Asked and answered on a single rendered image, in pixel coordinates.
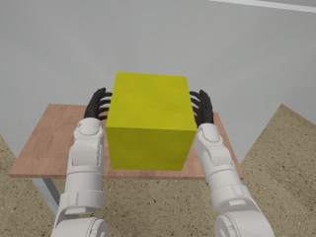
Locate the table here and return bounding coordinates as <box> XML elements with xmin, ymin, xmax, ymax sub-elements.
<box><xmin>8</xmin><ymin>104</ymin><xmax>245</xmax><ymax>217</ymax></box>

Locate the right robot forearm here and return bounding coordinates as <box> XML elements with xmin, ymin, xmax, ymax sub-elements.
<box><xmin>194</xmin><ymin>122</ymin><xmax>275</xmax><ymax>237</ymax></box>

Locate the left robot hand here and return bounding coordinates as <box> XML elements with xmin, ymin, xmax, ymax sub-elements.
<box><xmin>83</xmin><ymin>87</ymin><xmax>113</xmax><ymax>120</ymax></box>

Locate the left robot upper arm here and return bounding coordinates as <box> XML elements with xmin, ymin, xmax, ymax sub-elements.
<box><xmin>51</xmin><ymin>217</ymin><xmax>109</xmax><ymax>237</ymax></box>

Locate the left robot forearm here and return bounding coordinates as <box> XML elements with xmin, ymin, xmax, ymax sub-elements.
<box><xmin>50</xmin><ymin>118</ymin><xmax>105</xmax><ymax>237</ymax></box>

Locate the right robot upper arm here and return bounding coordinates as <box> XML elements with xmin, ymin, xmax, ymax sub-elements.
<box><xmin>214</xmin><ymin>210</ymin><xmax>275</xmax><ymax>237</ymax></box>

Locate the right robot hand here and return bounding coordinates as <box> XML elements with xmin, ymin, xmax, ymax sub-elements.
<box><xmin>189</xmin><ymin>89</ymin><xmax>214</xmax><ymax>128</ymax></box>

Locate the carton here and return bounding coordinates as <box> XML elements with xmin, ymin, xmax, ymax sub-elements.
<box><xmin>105</xmin><ymin>72</ymin><xmax>198</xmax><ymax>171</ymax></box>

